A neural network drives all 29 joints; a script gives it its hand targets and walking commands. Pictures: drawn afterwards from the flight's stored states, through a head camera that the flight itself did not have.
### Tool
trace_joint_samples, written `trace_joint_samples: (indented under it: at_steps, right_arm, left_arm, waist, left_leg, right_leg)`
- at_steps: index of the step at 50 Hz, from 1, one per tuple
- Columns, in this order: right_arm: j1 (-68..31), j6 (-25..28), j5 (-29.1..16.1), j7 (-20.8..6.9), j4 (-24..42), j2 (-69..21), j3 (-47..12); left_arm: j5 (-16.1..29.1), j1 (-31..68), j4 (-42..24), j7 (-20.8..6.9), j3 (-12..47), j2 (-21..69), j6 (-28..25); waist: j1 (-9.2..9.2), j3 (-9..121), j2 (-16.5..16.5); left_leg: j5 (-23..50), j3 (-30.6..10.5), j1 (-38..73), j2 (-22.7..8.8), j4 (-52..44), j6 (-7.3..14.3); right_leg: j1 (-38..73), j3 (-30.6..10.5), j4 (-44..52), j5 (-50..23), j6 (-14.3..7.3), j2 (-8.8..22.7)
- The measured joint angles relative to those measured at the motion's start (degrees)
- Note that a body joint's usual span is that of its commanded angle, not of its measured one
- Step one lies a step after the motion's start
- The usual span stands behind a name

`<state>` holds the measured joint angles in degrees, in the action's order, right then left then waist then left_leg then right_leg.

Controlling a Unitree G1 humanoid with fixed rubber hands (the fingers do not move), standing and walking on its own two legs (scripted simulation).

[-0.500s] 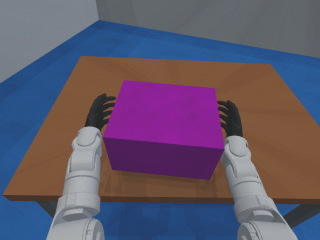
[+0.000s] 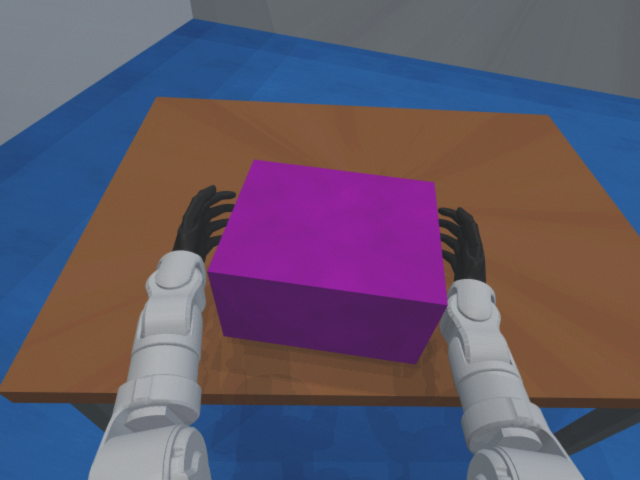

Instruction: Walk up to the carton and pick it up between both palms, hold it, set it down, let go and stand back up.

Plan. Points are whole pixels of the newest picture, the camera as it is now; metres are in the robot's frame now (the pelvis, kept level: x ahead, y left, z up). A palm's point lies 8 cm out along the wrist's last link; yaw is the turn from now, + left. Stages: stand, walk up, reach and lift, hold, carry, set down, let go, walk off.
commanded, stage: set down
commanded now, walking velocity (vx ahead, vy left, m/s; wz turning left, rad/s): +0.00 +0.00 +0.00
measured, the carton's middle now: (331, 257) +0.41 -0.01 +0.06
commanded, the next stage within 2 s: none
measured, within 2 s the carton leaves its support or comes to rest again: rests again in 1.12 s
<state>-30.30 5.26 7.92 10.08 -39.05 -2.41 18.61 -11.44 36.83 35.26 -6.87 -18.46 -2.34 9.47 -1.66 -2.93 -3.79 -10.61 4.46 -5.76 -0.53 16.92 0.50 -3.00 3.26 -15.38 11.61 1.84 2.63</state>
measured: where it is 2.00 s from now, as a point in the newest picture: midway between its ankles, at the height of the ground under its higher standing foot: outside the picture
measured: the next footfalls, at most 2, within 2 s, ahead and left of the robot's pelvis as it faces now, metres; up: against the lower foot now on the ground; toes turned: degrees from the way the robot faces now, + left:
none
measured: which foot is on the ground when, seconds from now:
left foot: down 0.00-1.00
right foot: down 0.00-1.00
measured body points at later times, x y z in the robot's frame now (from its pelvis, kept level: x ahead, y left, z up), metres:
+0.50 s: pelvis +0.01 +0.00 +0.00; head +0.06 +0.03 +0.45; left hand +0.43 +0.16 +0.06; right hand +0.38 -0.19 +0.06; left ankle -0.02 +0.11 -0.75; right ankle -0.04 -0.13 -0.75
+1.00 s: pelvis +0.01 +0.00 +0.00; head +0.08 +0.02 +0.44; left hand +0.43 +0.15 +0.04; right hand +0.38 -0.19 +0.03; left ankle -0.02 +0.11 -0.75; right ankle -0.04 -0.13 -0.75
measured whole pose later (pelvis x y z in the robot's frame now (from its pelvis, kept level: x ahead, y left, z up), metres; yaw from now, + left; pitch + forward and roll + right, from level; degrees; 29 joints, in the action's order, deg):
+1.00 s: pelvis +0.01 +0.00 +0.00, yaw +0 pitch +6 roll +0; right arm -27.3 13.9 12.5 10.0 -40.4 -4.7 23.4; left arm -11.4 37.8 46.1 -7.2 -18.6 -2.6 -3.9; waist -1.7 -2.4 -2.9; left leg -10.7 4.5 -12.5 -0.6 17.3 0.5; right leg -9.6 3.2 -15.4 11.5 1.8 2.6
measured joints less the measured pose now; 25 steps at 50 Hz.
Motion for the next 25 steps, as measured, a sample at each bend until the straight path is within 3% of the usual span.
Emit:
trace_joint_samples:
  at_steps: [25]
  right_arm:
    - [0.8,2.5,2.3,-0.1,0.0,-1.2,2.3]
  left_arm:
    - [0.0,1.0,3.9,-0.2,0.0,-0.3,-4.2]
  waist:
    - [0.0,-0.9,0.0]
  left_leg:
    - [-0.1,0.1,-3.0,0.0,0.1,0.0]
  right_leg:
    - [-3.0,-0.1,0.0,0.0,0.0,0.0]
